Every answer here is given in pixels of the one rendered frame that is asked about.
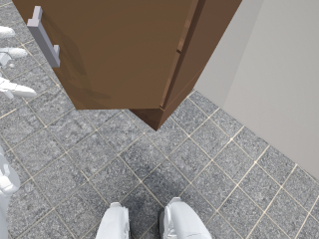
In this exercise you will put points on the left robot thigh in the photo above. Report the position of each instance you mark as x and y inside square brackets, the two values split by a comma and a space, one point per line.
[115, 223]

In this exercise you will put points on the robot right shin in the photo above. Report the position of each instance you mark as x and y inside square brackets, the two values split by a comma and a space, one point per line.
[170, 234]

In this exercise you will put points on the robot left upper arm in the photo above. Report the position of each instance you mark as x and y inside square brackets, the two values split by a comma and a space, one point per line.
[9, 183]

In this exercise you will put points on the left robot hand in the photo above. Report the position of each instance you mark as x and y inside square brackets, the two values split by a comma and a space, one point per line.
[8, 89]

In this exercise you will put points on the cupboard door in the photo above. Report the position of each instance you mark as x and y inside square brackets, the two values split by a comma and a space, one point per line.
[114, 54]

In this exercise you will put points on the handle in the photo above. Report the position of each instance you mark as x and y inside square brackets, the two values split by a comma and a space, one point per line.
[39, 34]

